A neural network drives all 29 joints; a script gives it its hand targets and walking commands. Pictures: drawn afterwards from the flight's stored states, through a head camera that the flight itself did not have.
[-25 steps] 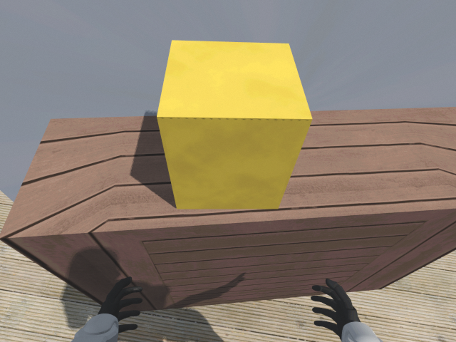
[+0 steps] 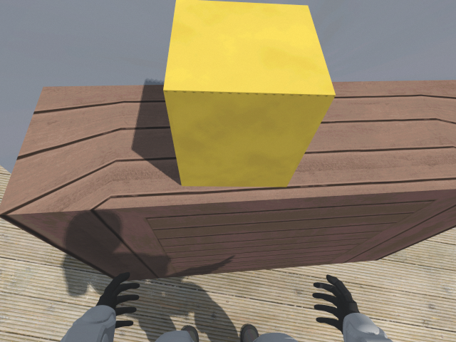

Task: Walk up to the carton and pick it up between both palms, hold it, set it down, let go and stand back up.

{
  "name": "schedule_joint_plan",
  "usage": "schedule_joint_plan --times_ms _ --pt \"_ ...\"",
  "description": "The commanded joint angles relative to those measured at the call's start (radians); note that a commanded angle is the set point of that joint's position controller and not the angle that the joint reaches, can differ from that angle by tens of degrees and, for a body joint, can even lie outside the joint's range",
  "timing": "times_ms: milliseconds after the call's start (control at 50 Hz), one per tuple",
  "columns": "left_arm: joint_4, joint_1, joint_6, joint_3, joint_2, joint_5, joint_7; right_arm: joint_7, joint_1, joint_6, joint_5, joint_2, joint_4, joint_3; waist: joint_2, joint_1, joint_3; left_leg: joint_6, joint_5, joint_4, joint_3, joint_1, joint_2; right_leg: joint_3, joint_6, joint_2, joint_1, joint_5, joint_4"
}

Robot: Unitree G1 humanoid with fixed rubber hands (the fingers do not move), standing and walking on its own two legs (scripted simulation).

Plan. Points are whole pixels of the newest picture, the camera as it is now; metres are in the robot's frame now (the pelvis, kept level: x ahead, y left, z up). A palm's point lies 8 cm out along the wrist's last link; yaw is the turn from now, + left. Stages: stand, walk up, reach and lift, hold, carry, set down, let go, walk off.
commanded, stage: set down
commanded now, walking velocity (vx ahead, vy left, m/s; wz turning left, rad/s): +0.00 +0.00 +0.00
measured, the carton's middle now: (238, 104) +0.47 +0.01 +0.10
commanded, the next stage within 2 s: let go in 0.44 s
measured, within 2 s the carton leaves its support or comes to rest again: neither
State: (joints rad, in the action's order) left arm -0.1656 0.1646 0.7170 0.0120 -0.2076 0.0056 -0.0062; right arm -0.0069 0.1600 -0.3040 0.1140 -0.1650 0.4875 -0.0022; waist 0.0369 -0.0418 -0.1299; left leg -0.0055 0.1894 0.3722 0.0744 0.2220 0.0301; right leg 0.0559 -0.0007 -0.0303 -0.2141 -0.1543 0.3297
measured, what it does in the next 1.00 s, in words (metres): stands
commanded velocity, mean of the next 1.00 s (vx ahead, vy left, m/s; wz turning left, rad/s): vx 0.00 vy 0.00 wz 0.00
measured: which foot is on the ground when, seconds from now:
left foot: down 0.00-1.00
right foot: down 0.00-1.00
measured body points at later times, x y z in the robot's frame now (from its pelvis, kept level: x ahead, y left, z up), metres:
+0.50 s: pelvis -0.01 +0.00 -0.01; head +0.04 +0.02 +0.44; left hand +0.17 +0.23 -0.12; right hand +0.16 -0.21 -0.13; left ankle +0.00 +0.11 -0.75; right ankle +0.01 -0.12 -0.75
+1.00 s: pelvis +0.01 +0.00 -0.01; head +0.01 +0.02 +0.44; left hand +0.18 +0.22 -0.11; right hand +0.18 -0.22 -0.11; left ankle +0.00 +0.11 -0.75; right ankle +0.01 -0.12 -0.75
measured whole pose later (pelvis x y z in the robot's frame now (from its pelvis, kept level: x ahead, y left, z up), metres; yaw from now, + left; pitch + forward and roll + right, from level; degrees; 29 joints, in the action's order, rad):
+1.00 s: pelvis +0.01 +0.00 -0.01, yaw +0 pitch -1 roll -1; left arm -0.57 0.12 0.24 0.04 -0.22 -0.03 -0.02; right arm 0.04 0.02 0.20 -0.04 -0.13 1.04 0.11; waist 0.04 -0.03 0.00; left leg 0.00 0.27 0.48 0.07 0.18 0.04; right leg 0.05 -0.01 -0.04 -0.17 -0.24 0.43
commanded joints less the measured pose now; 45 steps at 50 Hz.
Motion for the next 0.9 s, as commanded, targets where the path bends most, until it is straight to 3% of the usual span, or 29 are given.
schedule_joint_plan --times_ms 0,160,240,360,400,440,600,680,740,780,800,880 --pt "0.084 -0.053 -0.041 -0.033 -0.086 -0.003 -0.010 0.009 -0.031 0.052 -0.041 -0.106 -0.090 0.049 -0.052 0.001 0.274 0.031 -0.175 -0.043 -0.029 -0.097 0.019 0.013 -0.032 0.025 0.061 0.191 -0.013" --pt "-0.036 -0.112 -0.119 -0.022 -0.097 -0.004 -0.030 0.034 -0.087 0.121 -0.094 -0.078 0.025 0.099 -0.052 0.009 0.255 0.014 -0.055 -0.038 -0.022 -0.065 0.027 -0.001 -0.035 0.037 0.002 0.044 -0.008" --pt "-0.077 -0.175 -0.146 -0.017 -0.086 -0.015 -0.024 0.031 -0.143 0.152 -0.123 -0.068 0.086 0.114 -0.043 0.018 0.266 0.011 -0.056 -0.020 -0.024 -0.053 0.028 0.003 -0.035 0.041 -0.001 0.059 0.007" --pt "-0.187 -0.212 -0.204 -0.025 -0.080 -0.038 -0.025 0.020 -0.180 0.225 -0.143 -0.066 0.198 0.110 -0.044 0.007 0.317 0.003 -0.067 -0.002 -0.022 -0.064 0.025 -0.002 -0.040 0.037 0.008 0.063 0.022" --pt "-0.196 -0.227 -0.222 -0.035 -0.092 -0.045 -0.020 0.018 -0.188 0.243 -0.143 -0.068 0.239 0.127 -0.065 0.015 0.314 0.010 -0.088 0.008 -0.021 -0.065 0.027 -0.002 -0.047 0.036 0.024 0.064 0.023" --pt "-0.233 -0.232 -0.232 -0.035 -0.071 -0.053 -0.019 0.021 -0.218 0.259 -0.150 -0.076 0.272 0.131 -0.047 0.023 0.311 0.010 -0.105 0.018 -0.024 -0.072 0.026 -0.004 -0.050 0.029 0.019 0.067 0.024" --pt "-0.245 -0.235 -0.327 -0.016 -0.071 -0.047 -0.026 0.043 -0.245 0.346 -0.149 -0.072 0.328 0.131 -0.060 0.004 0.330 0.016 -0.173 0.032 -0.020 -0.092 0.026 -0.003 -0.053 0.009 0.020 0.084 0.033" --pt "-0.291 -0.217 -0.378 -0.012 -0.080 -0.043 -0.018 0.041 -0.243 0.400 -0.143 -0.081 0.379 0.124 -0.046 0.017 0.329 0.015 -0.206 0.038 -0.028 -0.108 0.021 -0.002 -0.051 0.005 0.049 0.123 0.035" --pt "-0.287 -0.190 -0.419 -0.021 -0.087 -0.047 -0.021 0.038 -0.247 0.444 -0.140 -0.087 0.390 0.136 -0.046 0.014 0.302 0.012 -0.230 0.035 -0.018 -0.103 0.011 0.004 -0.049 -0.005 0.065 0.146 0.030" --pt "-0.271 -0.151 -0.446 -0.012 -0.083 -0.050 -0.023 0.047 -0.217 0.467 -0.135 -0.081 0.397 0.135 -0.081 0.014 0.279 0.017 -0.248 0.031 -0.021 -0.103 0.009 0.014 -0.051 -0.004 0.076 0.162 0.023" --pt "-0.270 -0.166 -0.459 -0.020 -0.100 -0.061 -0.022 0.048 -0.228 0.480 -0.141 -0.092 0.410 0.133 -0.063 0.007 0.287 0.018 -0.252 0.039 -0.014 -0.099 0.006 0.011 -0.047 -0.010 0.082 0.157 0.029" --pt "-0.275 -0.147 -0.493 -0.009 -0.099 -0.046 -0.019 0.047 -0.234 0.524 -0.141 -0.092 0.433 0.131 -0.062 0.007 0.269 0.016 -0.183 0.025 -0.013 -0.099 0.003 0.016 -0.046 -0.003 0.047 0.095 0.026"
